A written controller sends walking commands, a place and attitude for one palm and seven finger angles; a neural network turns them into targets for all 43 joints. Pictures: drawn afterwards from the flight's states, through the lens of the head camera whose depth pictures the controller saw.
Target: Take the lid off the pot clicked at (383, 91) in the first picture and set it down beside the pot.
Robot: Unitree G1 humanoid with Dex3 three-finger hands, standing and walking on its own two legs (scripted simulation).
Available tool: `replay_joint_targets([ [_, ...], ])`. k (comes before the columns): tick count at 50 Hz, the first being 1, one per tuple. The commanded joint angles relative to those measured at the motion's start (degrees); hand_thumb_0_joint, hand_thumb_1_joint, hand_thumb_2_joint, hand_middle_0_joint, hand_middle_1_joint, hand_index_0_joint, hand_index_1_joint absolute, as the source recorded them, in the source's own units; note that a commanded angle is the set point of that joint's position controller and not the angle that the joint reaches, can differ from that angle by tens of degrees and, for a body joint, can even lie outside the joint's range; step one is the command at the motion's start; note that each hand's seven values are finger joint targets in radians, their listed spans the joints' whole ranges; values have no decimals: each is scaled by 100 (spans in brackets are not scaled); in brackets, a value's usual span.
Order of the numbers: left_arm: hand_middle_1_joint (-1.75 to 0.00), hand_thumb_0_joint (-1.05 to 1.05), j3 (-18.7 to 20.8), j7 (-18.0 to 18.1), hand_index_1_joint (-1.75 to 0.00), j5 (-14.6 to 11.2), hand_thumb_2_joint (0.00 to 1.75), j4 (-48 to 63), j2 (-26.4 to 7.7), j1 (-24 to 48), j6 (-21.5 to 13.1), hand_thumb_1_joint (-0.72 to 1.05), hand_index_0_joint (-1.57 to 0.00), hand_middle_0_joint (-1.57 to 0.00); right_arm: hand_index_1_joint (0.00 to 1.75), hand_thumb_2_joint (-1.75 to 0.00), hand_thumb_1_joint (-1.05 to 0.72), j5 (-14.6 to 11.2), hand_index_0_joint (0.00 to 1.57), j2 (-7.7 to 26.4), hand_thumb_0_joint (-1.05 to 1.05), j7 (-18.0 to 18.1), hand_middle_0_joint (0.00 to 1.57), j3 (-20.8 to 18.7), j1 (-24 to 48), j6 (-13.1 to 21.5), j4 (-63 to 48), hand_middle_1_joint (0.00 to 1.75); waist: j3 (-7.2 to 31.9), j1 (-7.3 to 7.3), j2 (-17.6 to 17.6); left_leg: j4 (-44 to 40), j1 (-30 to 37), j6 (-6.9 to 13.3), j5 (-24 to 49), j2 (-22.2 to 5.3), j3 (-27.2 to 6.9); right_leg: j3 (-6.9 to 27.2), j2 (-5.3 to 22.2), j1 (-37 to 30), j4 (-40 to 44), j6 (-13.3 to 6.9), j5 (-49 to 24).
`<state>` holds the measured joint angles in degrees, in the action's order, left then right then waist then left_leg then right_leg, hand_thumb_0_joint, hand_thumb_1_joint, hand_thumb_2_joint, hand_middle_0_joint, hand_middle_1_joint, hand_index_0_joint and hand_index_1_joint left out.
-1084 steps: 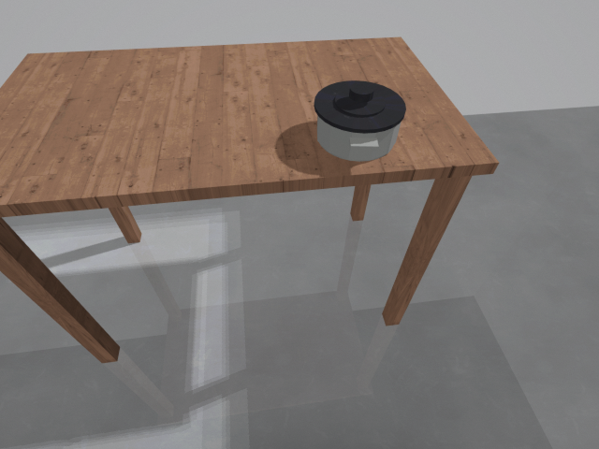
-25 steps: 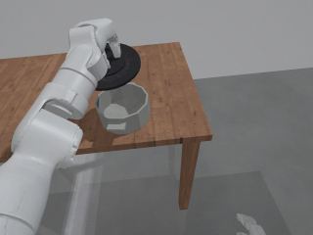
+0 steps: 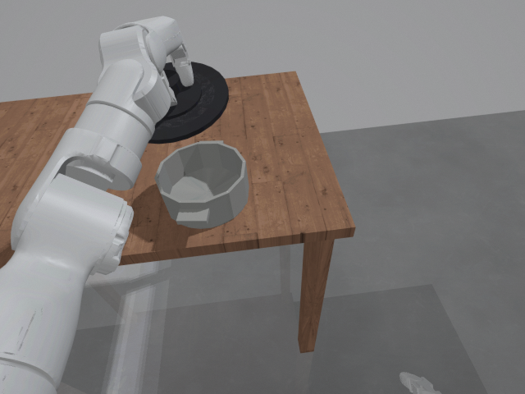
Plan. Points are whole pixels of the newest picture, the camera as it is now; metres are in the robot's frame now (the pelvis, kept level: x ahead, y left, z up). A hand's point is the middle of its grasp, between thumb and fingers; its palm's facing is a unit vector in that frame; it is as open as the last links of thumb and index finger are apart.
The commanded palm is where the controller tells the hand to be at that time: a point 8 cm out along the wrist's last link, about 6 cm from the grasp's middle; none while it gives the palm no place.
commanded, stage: move the lid sideways beside the pot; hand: left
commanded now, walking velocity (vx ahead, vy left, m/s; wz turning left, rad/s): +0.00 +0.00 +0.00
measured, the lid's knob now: (165, 84) +0.50 +0.14 +0.25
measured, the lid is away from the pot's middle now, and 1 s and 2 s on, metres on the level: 0.02 0.13 0.25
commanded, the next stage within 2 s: none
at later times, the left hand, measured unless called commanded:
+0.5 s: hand (123, 92) +0.45 +0.19 +0.27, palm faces -0.18 -0.07 -0.98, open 7.2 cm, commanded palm +0.43 +0.19 +0.34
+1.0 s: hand (85, 97) +0.45 +0.24 +0.26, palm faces -0.18 -0.09 -0.98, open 7.1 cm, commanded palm +0.43 +0.24 +0.34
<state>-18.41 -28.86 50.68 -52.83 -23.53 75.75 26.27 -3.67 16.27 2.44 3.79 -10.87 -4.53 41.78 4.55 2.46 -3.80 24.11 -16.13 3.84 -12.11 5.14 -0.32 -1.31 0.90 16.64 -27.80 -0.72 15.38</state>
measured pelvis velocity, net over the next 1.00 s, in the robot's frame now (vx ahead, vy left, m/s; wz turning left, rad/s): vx -0.01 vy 0.00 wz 0.01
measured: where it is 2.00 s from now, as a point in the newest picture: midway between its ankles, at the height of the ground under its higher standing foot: outside the picture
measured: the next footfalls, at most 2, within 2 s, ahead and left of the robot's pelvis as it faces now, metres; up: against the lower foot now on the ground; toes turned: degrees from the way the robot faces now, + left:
none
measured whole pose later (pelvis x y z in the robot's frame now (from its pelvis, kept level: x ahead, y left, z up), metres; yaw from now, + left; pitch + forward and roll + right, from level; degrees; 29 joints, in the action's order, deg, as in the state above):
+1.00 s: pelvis -0.01 +0.00 +0.00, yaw +1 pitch +4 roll +0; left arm -14.5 -31.1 53.4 -50.3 -36.3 71.1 19.2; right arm -5.1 16.4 3.2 4.1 -10.1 -7.0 39.8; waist 3.1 2.6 -3.1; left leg 26.6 -18.4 4.0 -12.6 4.9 -1.0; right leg -2.1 0.7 17.6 -28.0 -0.6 14.9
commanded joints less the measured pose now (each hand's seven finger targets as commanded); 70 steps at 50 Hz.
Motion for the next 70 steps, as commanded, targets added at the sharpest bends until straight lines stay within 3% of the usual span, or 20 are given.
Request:
replay_joint_targets([
  [1, -102, 0, 98, 312, -105, 349, 97, 1596, -1122, 4044, -136, 66, -89, -83, 30, -90, -90, -14, 20, 540, 0, -13, 20, -217, 638, 313, -817, 30, 2386, 46, 432, 116, 1455, -21, 2370, -142, -437, 96, -103, -357, 230, -182, -1871],
  [6, -102, 0, 645, 347, -105, 416, 97, 1157, -1811, 3782, -184, 66, -89, -83, 30, -90, -90, 9, 20, 620, 0, 16, 20, -204, 606, 219, -798, 30, 2406, -69, 584, 24, 1083, -33, 1933, -118, -400, 113, -72, -635, 169, -211, -1800],
  [11, -102, 0, 521, 300, -105, 437, 97, 1285, -1699, 3557, -213, 66, -89, -83, 30, -90, -90, -5, 20, 596, 0, -4, 20, -210, 669, 179, -886, 30, 2493, -81, 569, 122, 1185, -38, 2363, -149, -405, 126, -57, -638, 146, -199, -1991],
  [17, -102, 0, 571, 224, -105, 441, 97, 1032, -1924, 3433, -206, 66, -89, -83, 30, -90, -90, -55, 20, 632, 0, 28, 20, -201, 690, 61, -861, 30, 2024, -2, 807, 43, 907, 10, 1653, -141, -329, 116, -55, -522, 218, -165, -1688],
  [21, -102, 0, 326, 212, -105, 280, 97, 1702, -1698, 3562, -373, 66, -89, -83, 30, -90, -90, -41, 20, 640, 0, 44, 20, -228, 726, 133, -981, 30, 2414, 43, 275, 181, 1382, -21, 2201, -155, -464, 90, -78, -393, 211, -203, -1755],
  [22, -102, 0, 498, 223, -105, 387, 97, 1875, -1937, 3799, -412, 66, -89, -83, 30, -90, -90, -39, 20, 603, 0, 35, 20, -224, 669, 152, -933, 30, 2614, 45, 248, 204, 1520, -39, 2268, -161, -492, 120, -94, -390, 177, -184, -1737],
  [28, -102, 0, 598, 189, -105, 393, 97, 1625, -2083, 3531, -472, 66, -89, -83, 30, -90, -90, -58, 20, 618, 0, 43, 20, -219, 618, 169, -894, 30, 2325, 24, 293, 179, 1360, -47, 2060, -136, -513, 45, -124, -291, 187, -218, -1555],
  [32, -102, 0, 969, 187, -105, 469, 97, 1342, -2582, 3115, -446, 66, -89, -83, 30, -90, -90, -63, 20, 672, 0, 37, 20, -209, 614, 66, -893, 30, 2223, -93, 486, 148, 1021, -27, 1940, -149, -445, 79, -84, -546, 175, -213, -1649],
  [35, -102, 0, 568, 139, -105, 474, 97, 1195, -2224, 3130, -460, 66, -89, -83, 30, -90, -90, -115, 20, 671, 0, 47, 20, -198, 649, -3, -914, 30, 1853, 8, 542, 73, 904, -12, 1616, -171, -428, 25, -95, -331, 236, -208, -1406],
  [40, -102, 0, 923, 162, -105, 488, 97, 1807, -2733, 3343, -624, 66, -89, -83, 30, -90, -90, -97, 20, 692, 0, 64, 20, -231, 634, 33, -1001, 30, 2486, -31, 229, 198, 1294, -9, 2060, -174, -496, 94, -105, -488, 177, -211, -1571],
  [45, -102, 0, 935, 141, -105, 468, 97, 1435, -2804, 3161, -677, 66, -89, -83, 30, -90, -90, -125, 20, 707, 0, 97, 20, -231, 529, 13, -938, 30, 2130, 8, 286, 152, 1122, -3, 1716, -171, -492, 40, -133, -302, 246, -219, -1332],
  [51, -102, 0, 827, 124, -105, 429, 97, 1558, -2814, 3025, -798, 66, -89, -83, 30, -90, -90, -132, 20, 783, 0, 93, 20, -246, 515, -34, -966, 30, 2273, 42, -24, 254, 1250, -43, 2168, -199, -520, 23, -118, -284, 241, -239, -1521],
  [52, -102, 0, 1176, 141, -105, 542, 97, 1484, -3204, 2979, -794, 66, -89, -83, 30, -90, -90, -122, 20, 751, 0, 83, 20, -247, 441, -53, -935, 30, 2344, -27, 99, 269, 1175, -25, 2115, -199, -505, 68, -131, -396, 214, -214, -1529],
  [56, -102, 0, 936, 72, -105, 475, 97, 1502, -2977, 2900, -853, 66, -89, -83, 30, -90, -90, -153, 20, 778, 0, 85, 20, -252, 477, -110, -985, 30, 2211, 48, 132, 255, 1165, -12, 2140, -232, -489, 22, -126, -295, 266, -221, -1527],
  [58, -102, 0, 1223, 88, -105, 504, 97, 1819, -3345, 2970, -893, 66, -89, -83, 30, -90, -90, -153, 20, 786, 0, 71, 20, -269, 467, -124, -1002, 30, 2482, -19, 21, 321, 1335, -2, 2430, -223, -516, 60, -129, -391, 211, -205, -1665],
  [61, -102, 0, 921, 30, -105, 433, 97, 1392, -3012, 2623, -880, 66, -89, -83, 30, -90, -90, -174, 20, 819, 0, 75, 20, -260, 417, -176, -976, 30, 2050, 98, -17, 318, 1235, -24, 2426, -247, -508, -17, -146, -141, 302, -220, -1575],
  [62, -102, 0, 1375, 67, -105, 531, 97, 1495, -3564, 2765, -897, 66, -89, -83, 30, -90, -90, -168, 20, 811, 0, 68, 20, -265, 348, -208, -928, 30, 2245, 10, 165, 286, 1175, -19, 2233, -256, -504, 24, -151, -324, 268, -195, -1520],
  [66, -102, 0, 1069, 73, -105, 447, 97, 1566, -3321, 2864, -1017, 66, -89, -83, 30, -90, -90, -197, 20, 839, 0, 104, 20, -258, 454, -224, -1012, 30, 2144, 87, -58, 280, 1199, -12, 2183, -250, -511, -13, -146, -219, 288, -235, -1444],
  [68, -102, 0, 1434, 108, -105, 571, 97, 1749, -3761, 2924, -1085, 66, -89, -83, 30, -90, -90, -171, 20, 827, 0, 96, 20, -275, 390, -216, -1004, 30, 2497, -2, -195, 367, 1403, -14, 2557, -247, -561, 33, -164, -288, 228, -228, -1557],
  [70, -102, 0, 1293, 94, -105, 576, 97, 1746, -3628, 2979, -1135, 66, -89, -83, 30, -90, -90, -189, 20, 801, 0, 92, 20, -263, 364, -237, -1006, 30, 2473, 58, -282, 355, 1469, -43, 2552, -242, -583, 2, -179, -189, 262, -222, -1458],
])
